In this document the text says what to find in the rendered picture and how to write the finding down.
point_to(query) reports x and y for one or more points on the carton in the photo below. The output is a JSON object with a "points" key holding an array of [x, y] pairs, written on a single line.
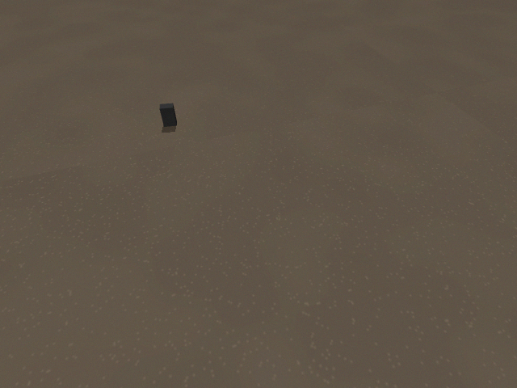
{"points": [[168, 114]]}

